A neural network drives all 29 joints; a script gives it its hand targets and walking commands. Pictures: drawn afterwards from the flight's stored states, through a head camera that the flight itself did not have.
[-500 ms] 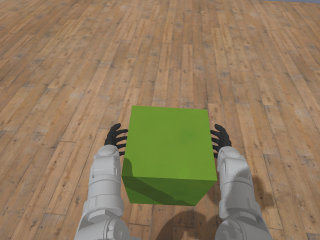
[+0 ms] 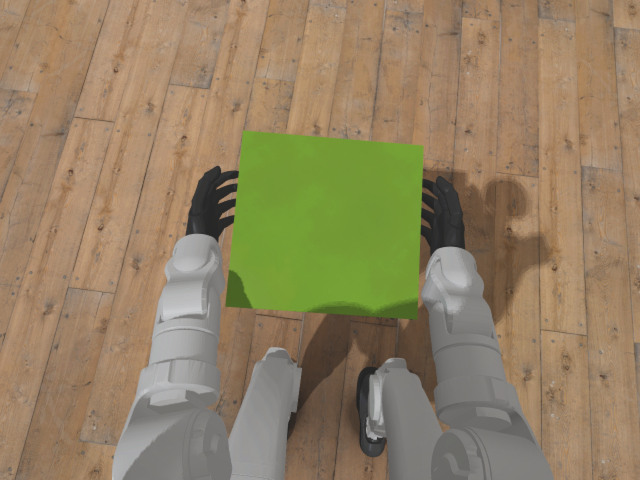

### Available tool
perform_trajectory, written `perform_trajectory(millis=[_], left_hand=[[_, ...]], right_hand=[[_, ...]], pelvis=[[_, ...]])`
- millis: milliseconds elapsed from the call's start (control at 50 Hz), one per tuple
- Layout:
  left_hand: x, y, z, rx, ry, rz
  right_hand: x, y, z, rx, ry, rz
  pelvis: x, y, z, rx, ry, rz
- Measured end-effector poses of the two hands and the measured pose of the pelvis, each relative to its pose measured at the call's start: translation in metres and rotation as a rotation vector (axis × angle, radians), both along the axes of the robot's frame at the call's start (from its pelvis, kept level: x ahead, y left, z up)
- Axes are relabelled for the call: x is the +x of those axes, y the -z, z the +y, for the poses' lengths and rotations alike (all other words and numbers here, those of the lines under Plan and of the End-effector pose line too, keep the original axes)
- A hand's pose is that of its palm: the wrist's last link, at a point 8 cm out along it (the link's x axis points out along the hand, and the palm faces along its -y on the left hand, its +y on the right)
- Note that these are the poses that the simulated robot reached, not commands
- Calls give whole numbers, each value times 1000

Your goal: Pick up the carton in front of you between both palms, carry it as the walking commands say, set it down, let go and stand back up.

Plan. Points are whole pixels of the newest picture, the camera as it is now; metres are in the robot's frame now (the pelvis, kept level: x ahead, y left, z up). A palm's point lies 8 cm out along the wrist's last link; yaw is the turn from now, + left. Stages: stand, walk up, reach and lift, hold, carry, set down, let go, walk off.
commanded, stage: set down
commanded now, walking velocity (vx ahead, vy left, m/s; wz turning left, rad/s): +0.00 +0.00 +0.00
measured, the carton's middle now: (322, 237) +0.41 +0.05 -0.15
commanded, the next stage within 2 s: none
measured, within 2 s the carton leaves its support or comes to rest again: rests again in 1.76 s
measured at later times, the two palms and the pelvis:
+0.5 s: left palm (217, 233) +0.42 +0.22 -0.23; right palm (399, 238) +0.44 -0.08 -0.23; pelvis -0.04 +0.00 -0.13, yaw -1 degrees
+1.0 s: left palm (225, 236) +0.45 +0.25 -0.38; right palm (371, 235) +0.48 -0.05 -0.38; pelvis -0.06 +0.01 -0.23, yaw -2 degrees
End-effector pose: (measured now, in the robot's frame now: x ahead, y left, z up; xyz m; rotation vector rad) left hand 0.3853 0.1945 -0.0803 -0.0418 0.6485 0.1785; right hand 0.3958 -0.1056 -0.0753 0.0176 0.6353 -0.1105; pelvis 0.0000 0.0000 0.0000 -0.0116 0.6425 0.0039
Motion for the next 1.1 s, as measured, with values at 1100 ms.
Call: perform_trajectory(millis=[1100], left_hand=[[69, 327, 51, 38, -28, 101]], right_hand=[[86, 331, 51, -22, -89, 95]], pelvis=[[-56, 247, 9, -17, 20, 114]])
